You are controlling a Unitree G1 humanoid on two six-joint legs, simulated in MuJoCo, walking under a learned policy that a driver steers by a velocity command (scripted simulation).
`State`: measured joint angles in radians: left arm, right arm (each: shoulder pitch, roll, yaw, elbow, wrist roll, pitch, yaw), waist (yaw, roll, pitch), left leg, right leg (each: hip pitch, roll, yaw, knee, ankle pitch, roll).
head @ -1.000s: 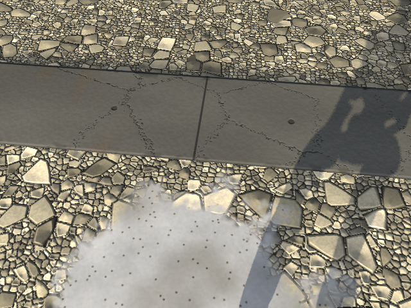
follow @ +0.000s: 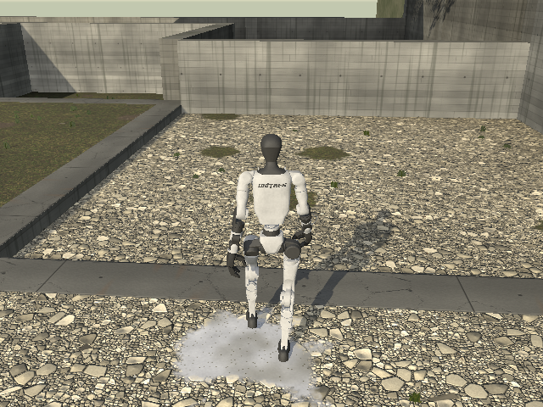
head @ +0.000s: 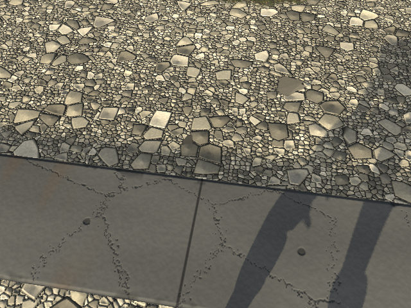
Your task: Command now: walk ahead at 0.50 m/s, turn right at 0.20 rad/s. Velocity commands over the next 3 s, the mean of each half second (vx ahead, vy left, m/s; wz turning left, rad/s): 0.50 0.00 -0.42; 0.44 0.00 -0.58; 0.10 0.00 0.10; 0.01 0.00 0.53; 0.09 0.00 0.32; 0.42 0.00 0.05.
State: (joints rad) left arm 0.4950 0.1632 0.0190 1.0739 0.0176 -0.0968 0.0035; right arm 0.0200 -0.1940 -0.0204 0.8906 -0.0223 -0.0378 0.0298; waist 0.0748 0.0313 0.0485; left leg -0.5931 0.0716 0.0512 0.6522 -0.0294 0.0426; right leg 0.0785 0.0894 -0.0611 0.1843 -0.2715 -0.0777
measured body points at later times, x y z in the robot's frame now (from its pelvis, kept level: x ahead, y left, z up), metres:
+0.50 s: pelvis +0.25 +0.02 +0.00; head +0.28 +0.02 +0.45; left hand +0.46 +0.21 -0.13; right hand +0.15 -0.20 -0.14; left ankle +0.19 +0.11 -0.74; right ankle +0.37 -0.14 -0.69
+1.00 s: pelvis +0.47 -0.09 +0.00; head +0.49 -0.13 +0.45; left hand +0.62 +0.14 -0.12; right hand +0.49 -0.40 -0.11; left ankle +0.68 -0.02 -0.67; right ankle +0.41 -0.11 -0.74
